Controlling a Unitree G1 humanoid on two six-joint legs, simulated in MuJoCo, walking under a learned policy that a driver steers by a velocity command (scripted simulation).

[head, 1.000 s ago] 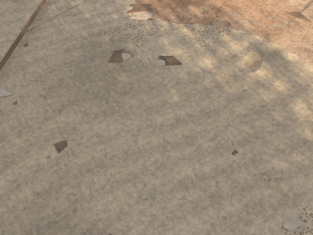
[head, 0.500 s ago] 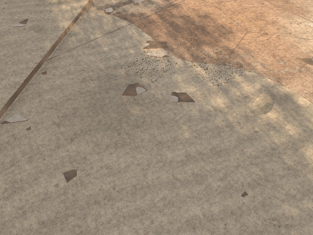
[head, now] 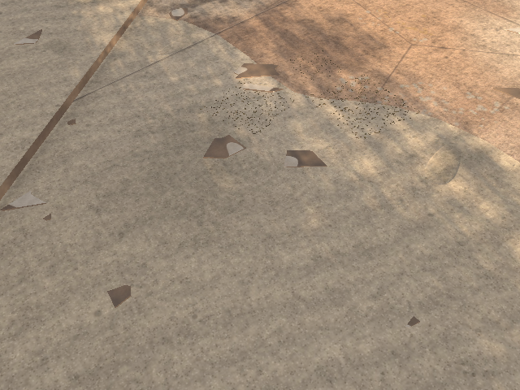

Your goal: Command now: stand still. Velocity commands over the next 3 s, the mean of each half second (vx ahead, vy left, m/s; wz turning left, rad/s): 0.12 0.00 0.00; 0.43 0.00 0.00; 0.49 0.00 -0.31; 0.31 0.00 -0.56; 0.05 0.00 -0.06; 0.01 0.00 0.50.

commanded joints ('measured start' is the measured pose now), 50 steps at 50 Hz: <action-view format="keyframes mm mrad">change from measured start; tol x32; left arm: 1 71 66 9 -1 0 -2 3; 50 226 174 46 -54 15 -106 -10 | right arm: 1 84 -65 -8 -1 0 -3 -3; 50 -89 -164 -87 -203 -8 -50 53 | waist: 1 0 9 62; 50 -121 -92 -37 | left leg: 1 -105 117 -107 -91 108 27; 11 -95 117 -106 -91 122 28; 17 -106 233 -337 -239 -596 162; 24 -22 284 -298 -219 -213 193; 31 -634 81 -40 790 -107 80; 50 -139 -48 126 151 134 135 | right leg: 1 43 -103 115 -56 66 -15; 21 -408 -64 12 397 -280 -45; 26 51 22 -77 108 -109 -45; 30 295 -388 655 -265 -578 -193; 50 291 -208 20 136 933 -112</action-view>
